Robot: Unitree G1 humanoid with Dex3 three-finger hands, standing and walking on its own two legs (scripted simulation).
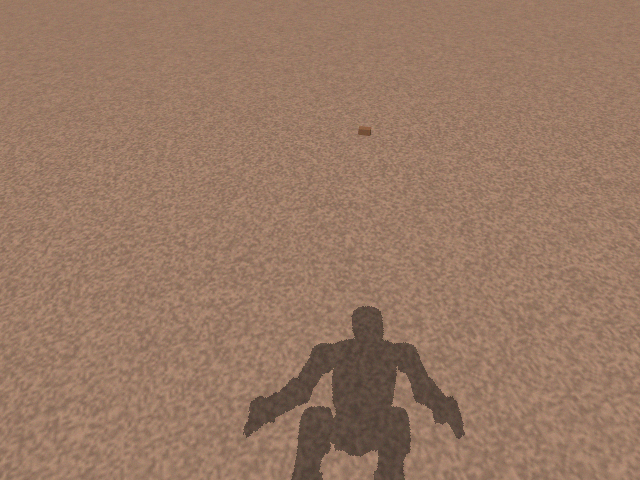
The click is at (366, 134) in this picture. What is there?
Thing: small brick
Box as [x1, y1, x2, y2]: [358, 126, 370, 135]
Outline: 359,126 358,134 369,135 370,127
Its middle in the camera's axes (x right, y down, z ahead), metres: +0.27 -0.61 +2.22
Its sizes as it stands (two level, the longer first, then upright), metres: 0.069 0.032 0.038
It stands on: the floor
